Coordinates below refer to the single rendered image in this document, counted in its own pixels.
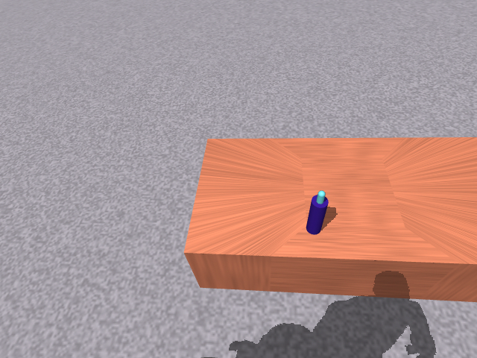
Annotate bottle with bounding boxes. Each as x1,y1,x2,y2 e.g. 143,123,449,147
306,190,329,235

